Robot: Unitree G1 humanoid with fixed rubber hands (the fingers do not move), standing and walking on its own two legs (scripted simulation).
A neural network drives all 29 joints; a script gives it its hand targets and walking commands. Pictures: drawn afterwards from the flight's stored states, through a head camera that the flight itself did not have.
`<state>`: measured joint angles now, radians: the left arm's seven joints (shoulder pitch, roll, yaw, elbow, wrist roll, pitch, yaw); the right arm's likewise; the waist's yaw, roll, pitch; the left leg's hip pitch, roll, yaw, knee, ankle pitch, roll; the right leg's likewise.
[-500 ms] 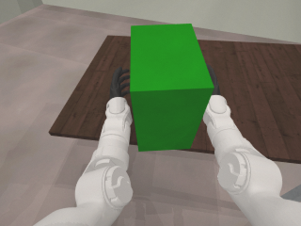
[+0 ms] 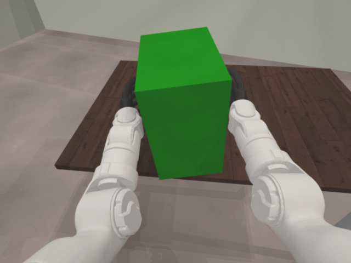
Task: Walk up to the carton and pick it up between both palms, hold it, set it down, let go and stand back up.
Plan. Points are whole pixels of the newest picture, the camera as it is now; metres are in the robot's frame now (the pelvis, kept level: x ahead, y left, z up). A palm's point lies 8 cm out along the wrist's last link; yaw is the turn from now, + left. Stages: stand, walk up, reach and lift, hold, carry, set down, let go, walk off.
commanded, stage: reach and lift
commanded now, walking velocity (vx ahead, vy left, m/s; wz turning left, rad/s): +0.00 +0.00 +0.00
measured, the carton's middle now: (182, 105) +0.44 +0.03 +0.16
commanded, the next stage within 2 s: hold in 1.86 s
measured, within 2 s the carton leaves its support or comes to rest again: neither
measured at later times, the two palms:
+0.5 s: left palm (121, 94) +0.39 +0.16 +0.22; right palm (240, 86) +0.41 -0.09 +0.24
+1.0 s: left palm (119, 81) +0.38 +0.16 +0.26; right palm (249, 77) +0.38 -0.10 +0.27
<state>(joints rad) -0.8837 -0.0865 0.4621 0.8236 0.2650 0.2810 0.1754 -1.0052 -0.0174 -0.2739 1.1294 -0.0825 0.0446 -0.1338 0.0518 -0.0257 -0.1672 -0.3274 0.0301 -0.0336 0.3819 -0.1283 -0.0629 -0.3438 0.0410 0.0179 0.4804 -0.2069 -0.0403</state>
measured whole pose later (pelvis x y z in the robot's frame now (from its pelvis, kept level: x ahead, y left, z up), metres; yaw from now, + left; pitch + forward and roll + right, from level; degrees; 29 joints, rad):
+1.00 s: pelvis -0.01 +0.01 +0.00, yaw +0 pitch -1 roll +0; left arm -1.00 0.05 0.38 0.69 0.18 0.70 0.10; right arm -1.14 -0.05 -0.08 0.99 0.22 0.45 -0.30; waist -0.04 -0.03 -0.18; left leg -0.25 0.03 -0.04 0.39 -0.13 -0.05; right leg -0.24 0.04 0.02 0.44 -0.18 -0.02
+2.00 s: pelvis +0.00 +0.01 +0.00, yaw +0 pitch +0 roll +0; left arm -1.04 0.05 0.38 0.54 0.17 0.88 0.10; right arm -1.19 -0.11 -0.01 0.84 0.38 0.66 -0.38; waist -0.08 -0.03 -0.21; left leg -0.25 0.03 -0.04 0.39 -0.14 -0.05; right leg -0.24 0.04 0.02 0.44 -0.20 -0.02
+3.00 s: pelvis +0.00 +0.01 +0.00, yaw +0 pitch +0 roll +0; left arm -1.09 0.05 0.39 0.55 0.17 0.93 0.11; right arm -1.28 -0.14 0.02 0.91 0.42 0.72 -0.38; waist -0.09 -0.02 -0.23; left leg -0.25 0.03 -0.04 0.39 -0.14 -0.05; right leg -0.24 0.04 0.02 0.44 -0.20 -0.02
